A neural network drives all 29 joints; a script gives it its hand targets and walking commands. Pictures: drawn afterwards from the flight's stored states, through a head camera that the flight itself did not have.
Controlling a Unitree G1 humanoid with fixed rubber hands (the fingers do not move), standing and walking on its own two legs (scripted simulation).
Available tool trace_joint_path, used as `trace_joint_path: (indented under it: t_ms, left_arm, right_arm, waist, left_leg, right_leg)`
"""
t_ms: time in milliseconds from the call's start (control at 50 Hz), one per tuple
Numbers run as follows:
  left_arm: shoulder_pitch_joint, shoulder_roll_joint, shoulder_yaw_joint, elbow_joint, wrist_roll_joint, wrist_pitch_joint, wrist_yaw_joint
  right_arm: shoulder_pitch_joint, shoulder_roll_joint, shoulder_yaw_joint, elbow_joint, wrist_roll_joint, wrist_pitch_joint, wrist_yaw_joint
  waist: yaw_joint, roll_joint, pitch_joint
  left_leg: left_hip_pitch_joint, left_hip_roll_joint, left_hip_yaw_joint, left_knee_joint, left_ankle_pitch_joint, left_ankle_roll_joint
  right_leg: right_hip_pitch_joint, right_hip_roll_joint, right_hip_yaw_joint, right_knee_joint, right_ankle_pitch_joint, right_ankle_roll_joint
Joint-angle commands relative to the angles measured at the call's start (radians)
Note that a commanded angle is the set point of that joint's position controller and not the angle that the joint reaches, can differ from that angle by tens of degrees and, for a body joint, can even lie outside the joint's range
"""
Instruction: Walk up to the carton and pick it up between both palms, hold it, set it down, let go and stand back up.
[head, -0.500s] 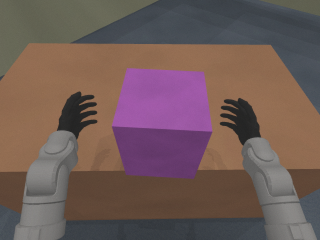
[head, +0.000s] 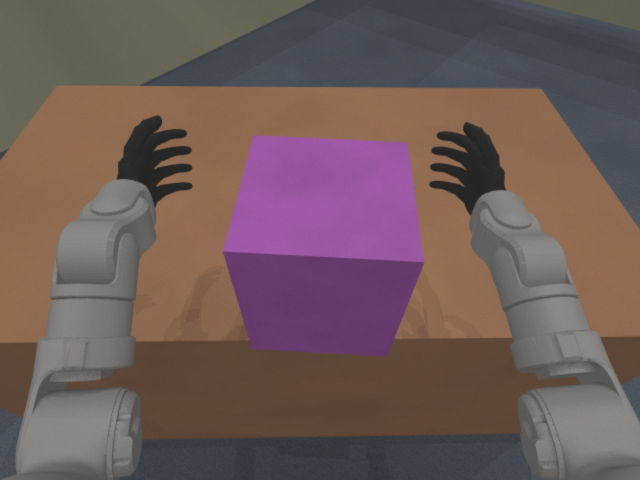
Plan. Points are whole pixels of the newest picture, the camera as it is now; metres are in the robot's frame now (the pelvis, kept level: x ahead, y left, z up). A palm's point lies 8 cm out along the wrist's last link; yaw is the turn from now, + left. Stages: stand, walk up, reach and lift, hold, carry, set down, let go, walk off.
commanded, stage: reach and lift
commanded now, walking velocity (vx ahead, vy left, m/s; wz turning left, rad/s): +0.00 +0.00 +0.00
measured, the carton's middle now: (324, 252) +0.41 +0.02 +0.02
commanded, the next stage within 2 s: none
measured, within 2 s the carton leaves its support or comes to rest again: neither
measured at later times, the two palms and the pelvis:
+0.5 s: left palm (153, 214) +0.39 +0.23 +0.12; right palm (482, 211) +0.41 -0.18 +0.12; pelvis +0.00 +0.00 +0.00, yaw +0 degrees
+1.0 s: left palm (179, 246) +0.38 +0.21 +0.06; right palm (464, 233) +0.41 -0.17 +0.07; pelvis +0.01 +0.00 +0.00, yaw +1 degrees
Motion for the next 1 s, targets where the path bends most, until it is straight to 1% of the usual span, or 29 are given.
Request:
trace_joint_path:
  t_ms: [0, 40, 100, 160, 180, 200, 240, 280, 340, 360, 380, 420, 440, 460, 540, 560, 600, 640, 660, 680, 740, 780, 820, 840, 880, 900, 920, 960, 980]
  left_arm:
    - [-0.537, 0.214, 0.053, -0.135, -0.024, -0.084, 0.026]
    - [-0.548, 0.199, 0.048, -0.100, -0.003, -0.083, 0.018]
    - [-0.475, 0.188, 0.061, 0.023, 0.028, -0.093, -0.012]
    - [-0.456, 0.154, 0.049, 0.162, 0.065, -0.120, -0.041]
    - [-0.433, 0.149, 0.046, 0.196, 0.063, -0.150, -0.048]
    - [-0.468, 0.153, 0.043, 0.157, 0.046, -0.179, -0.050]
    - [-0.414, 0.144, 0.047, 0.138, 0.036, -0.240, -0.051]
    - [-0.403, 0.133, 0.039, 0.086, 0.031, -0.308, -0.049]
    - [-0.419, 0.119, 0.036, 0.237, 0.042, -0.379, -0.065]
    - [-0.421, 0.111, 0.033, 0.269, 0.050, -0.410, -0.062]
    - [-0.393, 0.111, 0.034, 0.355, 0.070, -0.427, -0.064]
    - [-0.383, 0.067, 0.012, 0.364, 0.054, -0.495, -0.061]
    - [-0.405, 0.052, -0.008, 0.387, 0.050, -0.535, -0.055]
    - [-0.477, 0.064, -0.003, 0.445, 0.034, -0.576, -0.051]
    - [-0.450, 0.037, -0.016, 0.515, 0.040, -0.724, -0.033]
    - [-0.482, 0.025, -0.042, 0.540, 0.030, -0.757, -0.031]
    - [-0.452, 0.010, -0.043, 0.572, 0.042, -0.819, -0.021]
    - [-0.495, 0.004, -0.074, 0.634, 0.028, -0.867, -0.019]
    - [-0.468, 0.015, -0.059, 0.692, 0.034, -0.878, -0.019]
    - [-0.468, 0.005, -0.048, 0.672, 0.048, -0.892, -0.010]
    - [-0.482, -0.004, -0.077, 0.773, 0.020, -0.934, -0.014]
    - [-0.446, -0.021, -0.104, 0.738, 0.004, -0.976, -0.014]
    - [-0.481, -0.021, -0.104, 0.743, -0.006, -0.998, -0.005]
    - [-0.508, -0.038, -0.128, 0.784, -0.008, -0.997, -0.009]
    - [-0.440, -0.048, -0.128, 0.775, 0.007, -0.999, -0.003]
    - [-0.457, -0.051, -0.125, 0.761, 0.011, -1.002, -0.007]
    - [-0.483, -0.028, -0.114, 0.764, 0.016, -1.009, -0.005]
    - [-0.459, -0.070, -0.129, 0.797, 0.024, -1.002, 0.002]
    - [-0.497, -0.071, -0.128, 0.786, 0.016, -1.007, 0.007]
  right_arm:
    - [-0.576, -0.260, -0.036, -0.150, 0.099, -0.056, 0.008]
    - [-0.568, -0.264, -0.032, -0.065, 0.106, -0.058, 0.005]
    - [-0.547, -0.250, -0.010, -0.001, 0.102, -0.059, 0.007]
    - [-0.529, -0.212, 0.004, 0.124, 0.072, -0.060, 0.004]
    - [-0.516, -0.184, 0.013, 0.135, 0.066, -0.076, 0.005]
    - [-0.553, -0.169, -0.005, 0.107, 0.061, -0.091, 0.003]
    - [-0.493, -0.129, 0.002, 0.046, 0.049, -0.126, 0.002]
    - [-0.461, -0.107, -0.011, 0.039, 0.039, -0.180, 0.006]
    - [-0.462, -0.088, -0.011, 0.146, 0.004, -0.215, 0.016]
    - [-0.461, -0.065, 0.017, 0.166, 0.008, -0.223, 0.026]
    - [-0.432, -0.069, 0.001, 0.257, -0.015, -0.229, 0.030]
    - [-0.424, -0.044, 0.017, 0.256, -0.026, -0.266, 0.041]
    - [-0.438, -0.050, 0.009, 0.265, -0.032, -0.291, 0.043]
    - [-0.477, -0.034, -0.010, 0.281, -0.058, -0.314, 0.045]
    - [-0.459, -0.020, 0.004, 0.311, -0.061, -0.410, 0.060]
    - [-0.465, -0.024, -0.005, 0.354, -0.066, -0.424, 0.065]
    - [-0.448, -0.013, 0.019, 0.392, -0.056, -0.460, 0.080]
    - [-0.450, -0.007, 0.005, 0.433, -0.073, -0.482, 0.083]
    - [-0.453, -0.023, 0.019, 0.451, -0.077, -0.488, 0.083]
    - [-0.454, -0.023, 0.023, 0.475, -0.071, -0.499, 0.081]
    - [-0.480, -0.012, 0.056, 0.528, -0.062, -0.518, 0.079]
    - [-0.461, 0.013, 0.082, 0.471, -0.042, -0.548, 0.078]
    - [-0.477, 0.007, 0.087, 0.467, -0.041, -0.564, 0.080]
    - [-0.494, -0.001, 0.075, 0.533, -0.045, -0.559, 0.081]
    - [-0.441, 0.001, 0.096, 0.517, -0.022, -0.572, 0.077]
    - [-0.448, 0.002, 0.096, 0.536, -0.027, -0.580, 0.076]
    - [-0.465, 0.003, 0.103, 0.529, -0.015, -0.574, 0.075]
    - [-0.439, 0.001, 0.098, 0.573, -0.026, -0.571, 0.076]
    - [-0.478, -0.010, 0.077, 0.566, -0.033, -0.572, 0.078]
  waist:
    - [0.008, 0.079, -0.676]
    - [-0.012, 0.115, -0.672]
    - [0.001, 0.078, -0.617]
    - [-0.016, 0.069, -0.484]
    - [-0.011, 0.050, -0.454]
    - [-0.023, 0.070, -0.509]
    - [-0.004, 0.046, -0.544]
    - [-0.015, 0.081, -0.601]
    - [-0.012, 0.082, -0.589]
    - [0.019, 0.097, -0.566]
    - [0.014, 0.101, -0.535]
    - [0.023, 0.080, -0.544]
    - [0.018, 0.108, -0.572]
    - [0.018, 0.089, -0.561]
    - [0.039, 0.095, -0.630]
    - [0.016, 0.105, -0.613]
    - [0.044, 0.116, -0.624]
    - [0.008, 0.091, -0.686]
    - [0.028, 0.088, -0.658]
    - [0.032, 0.097, -0.660]
    - [0.022, 0.059, -0.595]
    - [0.036, 0.043, -0.656]
    - [0.035, 0.049, -0.714]
    - [0.006, 0.071, -0.660]
    - [0.026, 0.069, -0.691]
    - [0.009, 0.069, -0.679]
    - [0.027, 0.085, -0.676]
    - [0.012, 0.073, -0.630]
    - [0.022, 0.073, -0.657]
  left_leg:
    - [0.085, -0.016, 0.006, 0.026, 0.345, -0.023]
    - [0.124, -0.019, 0.000, 0.038, 0.401, -0.029]
    - [0.085, -0.024, 0.002, 0.034, 0.401, -0.032]
    - [0.033, -0.033, 0.006, 0.009, 0.303, -0.021]
    - [0.014, -0.033, 0.003, 0.006, 0.281, -0.018]
    - [0.025, -0.033, 0.006, 0.008, 0.270, -0.015]
    - [0.017, -0.033, -0.001, 0.021, 0.315, -0.009]
    - [0.056, -0.036, -0.004, 0.037, 0.372, -0.022]
    - [0.053, -0.032, -0.007, 0.032, 0.335, -0.016]
    - [0.049, -0.029, -0.007, 0.036, 0.327, -0.018]
    - [0.035, -0.029, -0.005, 0.018, 0.277, -0.012]
    - [0.046, -0.025, -0.006, 0.016, 0.272, -0.013]
    - [0.041, -0.023, -0.008, 0.020, 0.258, -0.019]
    - [0.007, -0.025, -0.005, 0.027, 0.220, -0.015]
    - [0.008, -0.020, -0.006, 0.054, 0.254, -0.024]
    - [-0.005, -0.022, -0.004, 0.056, 0.239, -0.031]
    - [-0.006, -0.015, -0.007, 0.070, 0.260, -0.039]
    - [-0.023, -0.015, -0.006, 0.081, 0.222, -0.035]
    - [-0.041, -0.013, 0.003, 0.077, 0.222, -0.033]
    - [-0.050, -0.013, 0.001, 0.081, 0.235, -0.042]
    - [-0.106, -0.013, -0.009, 0.088, 0.195, -0.030]
    - [-0.108, -0.012, -0.003, 0.106, 0.225, -0.029]
    - [-0.113, -0.012, -0.005, 0.129, 0.258, -0.034]
    - [-0.122, -0.011, -0.017, 0.123, 0.237, -0.037]
    - [-0.065, -0.011, -0.011, 0.126, 0.309, -0.043]
    - [-0.062, -0.010, -0.015, 0.132, 0.311, -0.044]
    - [-0.087, -0.010, -0.016, 0.125, 0.274, -0.044]
    - [-0.073, -0.004, -0.017, 0.120, 0.263, -0.045]
    - [-0.086, -0.004, -0.013, 0.123, 0.248, -0.042]
  right_leg:
    - [0.313, 0.051, -0.022, -0.078, 0.414, 0.032]
    - [0.292, 0.058, -0.029, -0.076, 0.469, 0.029]
    - [0.315, 0.052, -0.026, -0.087, 0.498, 0.040]
    - [0.303, 0.037, -0.026, -0.107, 0.412, 0.046]
    - [0.302, 0.036, -0.028, -0.111, 0.398, 0.045]
    - [0.293, 0.030, -0.024, -0.114, 0.372, 0.049]
    - [0.333, 0.034, -0.017, -0.090, 0.441, 0.046]
    - [0.311, 0.043, -0.030, -0.081, 0.483, 0.046]
    - [0.256, 0.042, -0.036, -0.096, 0.400, 0.042]
    - [0.241, 0.041, -0.036, -0.099, 0.324, 0.033]
    - [0.224, 0.034, -0.033, -0.119, 0.285, 0.032]
    - [0.198, 0.042, -0.037, -0.128, 0.236, 0.022]
    - [0.159, 0.042, -0.040, -0.127, 0.209, 0.014]
    - [0.140, 0.041, -0.038, -0.130, 0.164, 0.015]
    - [0.101, 0.046, -0.032, -0.113, 0.194, 0.005]
    - [0.083, 0.045, -0.034, -0.119, 0.180, 0.003]
    - [0.066, 0.050, -0.030, -0.100, 0.181, -0.006]
    - [0.022, 0.050, -0.030, -0.100, 0.161, -0.004]
    - [0.030, 0.044, -0.023, -0.095, 0.154, -0.006]
    - [0.022, 0.049, -0.030, -0.092, 0.159, -0.003]
    - [0.028, 0.037, -0.020, -0.073, 0.149, 0.009]
    - [0.033, 0.034, -0.010, -0.054, 0.191, 0.015]
    - [0.026, 0.037, -0.014, -0.035, 0.220, 0.016]
    - [0.001, 0.033, -0.021, -0.039, 0.200, 0.015]
    - [0.010, 0.040, -0.023, -0.059, 0.257, 0.009]
    - [0.006, 0.040, -0.023, -0.057, 0.274, 0.013]
    - [0.001, 0.033, -0.010, -0.061, 0.218, 0.009]
    - [-0.033, 0.042, -0.027, -0.067, 0.181, 0.004]
    - [-0.056, 0.039, -0.024, -0.068, 0.152, -0.002]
